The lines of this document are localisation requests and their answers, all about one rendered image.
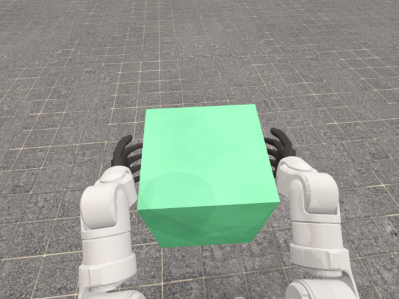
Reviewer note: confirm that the robot right hand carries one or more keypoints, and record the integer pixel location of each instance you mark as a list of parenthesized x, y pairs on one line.
[(284, 148)]

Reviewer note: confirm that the carton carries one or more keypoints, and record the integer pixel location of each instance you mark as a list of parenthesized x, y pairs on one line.
[(205, 177)]

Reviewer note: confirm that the right robot upper arm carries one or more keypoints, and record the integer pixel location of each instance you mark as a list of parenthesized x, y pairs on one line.
[(319, 289)]

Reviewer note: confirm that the robot left hand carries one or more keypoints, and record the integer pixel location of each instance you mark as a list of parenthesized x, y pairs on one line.
[(121, 153)]

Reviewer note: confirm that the left robot forearm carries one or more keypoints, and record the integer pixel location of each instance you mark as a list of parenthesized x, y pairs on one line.
[(108, 259)]

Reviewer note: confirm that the right robot forearm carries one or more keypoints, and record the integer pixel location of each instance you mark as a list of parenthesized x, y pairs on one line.
[(314, 206)]

